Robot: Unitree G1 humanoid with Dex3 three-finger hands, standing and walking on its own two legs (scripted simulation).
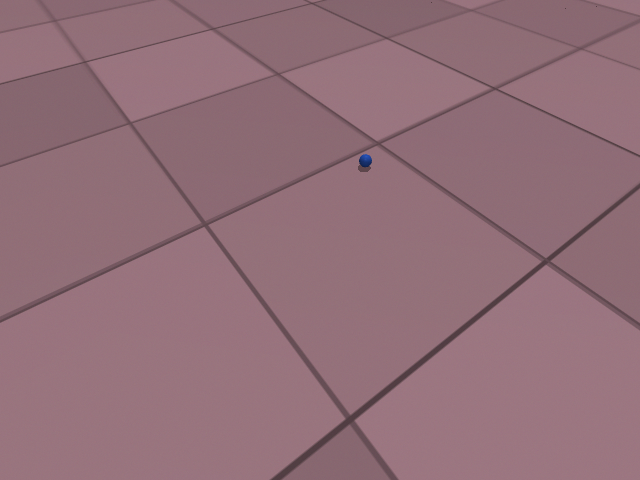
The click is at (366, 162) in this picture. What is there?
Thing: free ball
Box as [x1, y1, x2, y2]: [359, 154, 371, 166]
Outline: 364,154 360,157 359,162 362,166 367,166 370,164 371,158 368,155
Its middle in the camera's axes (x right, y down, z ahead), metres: +0.24 -0.41 +1.99
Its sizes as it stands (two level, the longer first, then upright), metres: 0.066 0.066 0.066
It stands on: the floor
